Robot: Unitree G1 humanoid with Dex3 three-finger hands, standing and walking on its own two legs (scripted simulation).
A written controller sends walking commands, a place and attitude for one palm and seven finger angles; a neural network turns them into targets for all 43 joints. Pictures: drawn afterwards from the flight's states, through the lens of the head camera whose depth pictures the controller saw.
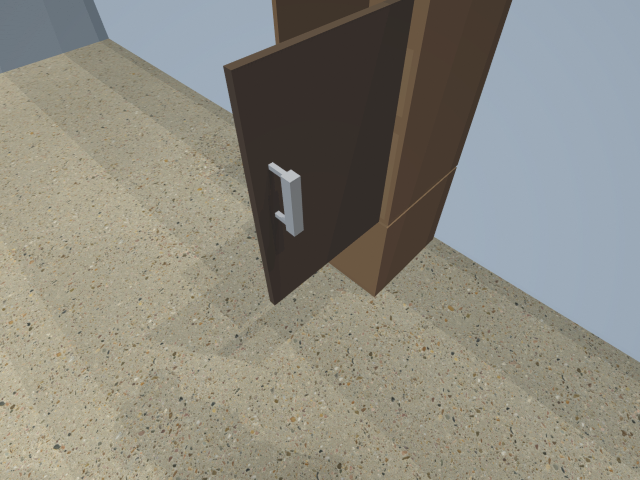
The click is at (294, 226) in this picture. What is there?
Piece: cupboard door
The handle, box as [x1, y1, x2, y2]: [268, 162, 303, 236]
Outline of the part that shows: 272,162 268,166 270,170 281,178 284,213 283,214 277,211 275,213 275,216 286,225 286,229 294,236 303,229 300,176 292,170 286,172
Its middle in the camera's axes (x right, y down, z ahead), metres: -0.07 -0.07 +0.69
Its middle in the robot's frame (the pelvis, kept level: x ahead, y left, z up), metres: +0.57 +0.09 -0.01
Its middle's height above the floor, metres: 0.78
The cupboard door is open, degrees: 89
